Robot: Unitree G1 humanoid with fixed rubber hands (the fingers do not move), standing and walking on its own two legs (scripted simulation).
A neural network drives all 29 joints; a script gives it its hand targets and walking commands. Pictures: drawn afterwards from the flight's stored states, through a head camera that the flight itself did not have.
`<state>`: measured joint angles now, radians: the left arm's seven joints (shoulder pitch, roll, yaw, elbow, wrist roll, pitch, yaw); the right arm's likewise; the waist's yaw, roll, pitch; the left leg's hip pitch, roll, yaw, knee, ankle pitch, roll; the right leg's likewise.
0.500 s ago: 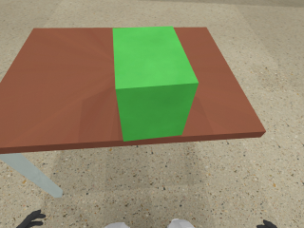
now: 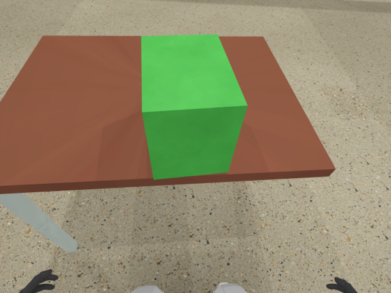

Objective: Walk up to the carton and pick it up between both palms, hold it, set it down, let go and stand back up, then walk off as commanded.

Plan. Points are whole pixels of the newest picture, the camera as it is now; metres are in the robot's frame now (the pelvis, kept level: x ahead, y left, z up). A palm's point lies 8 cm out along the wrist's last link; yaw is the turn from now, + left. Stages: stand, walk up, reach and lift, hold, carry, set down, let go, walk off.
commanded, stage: walk up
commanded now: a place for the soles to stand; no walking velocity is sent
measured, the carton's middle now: (185, 106) +0.54 +0.03 +0.06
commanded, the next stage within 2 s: reach and lift in 0.44 s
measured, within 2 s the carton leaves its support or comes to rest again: neither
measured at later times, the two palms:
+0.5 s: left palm out of the picture +0.10 +0.32 -0.08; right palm out of the picture +0.10 -0.33 -0.08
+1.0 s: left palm (68, 276) +0.16 +0.24 -0.05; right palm out of the picture +0.14 -0.31 -0.04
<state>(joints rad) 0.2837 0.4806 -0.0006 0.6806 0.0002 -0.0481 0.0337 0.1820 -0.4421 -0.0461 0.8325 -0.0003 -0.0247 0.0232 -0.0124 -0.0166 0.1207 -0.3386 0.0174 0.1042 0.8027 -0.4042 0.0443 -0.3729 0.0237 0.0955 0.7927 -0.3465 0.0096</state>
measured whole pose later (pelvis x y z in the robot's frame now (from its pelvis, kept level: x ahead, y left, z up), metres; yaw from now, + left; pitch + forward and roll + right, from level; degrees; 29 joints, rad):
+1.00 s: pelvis -0.01 -0.02 +0.02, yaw +0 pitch -4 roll +2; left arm 0.11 0.30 0.00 0.50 0.00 0.22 0.06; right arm 0.22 -0.35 -0.08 0.69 0.00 -0.25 0.06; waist 0.03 -0.06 0.12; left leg -0.25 0.01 0.10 0.60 -0.28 0.02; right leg -0.31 0.01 0.09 0.65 -0.27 0.01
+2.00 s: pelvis -0.03 +0.00 +0.03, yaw +1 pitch -6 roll +1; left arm 0.11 0.18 0.00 0.27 -0.07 -0.02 0.12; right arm 0.24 -0.23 -0.01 0.13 0.08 -0.11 0.04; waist 0.05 -0.01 0.07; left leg -0.15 -0.02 0.10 0.43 -0.19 0.05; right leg -0.18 0.01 0.09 0.48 -0.21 0.01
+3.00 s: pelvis +0.00 -0.01 +0.04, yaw +0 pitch -3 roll +1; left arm -0.30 0.26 0.00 0.11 -0.11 0.40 0.06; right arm -0.36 -0.23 0.00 0.31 0.16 0.23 -0.12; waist 0.06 -0.03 0.07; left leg -0.13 -0.01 0.10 0.38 -0.20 0.03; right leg -0.17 0.02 0.09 0.45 -0.23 0.00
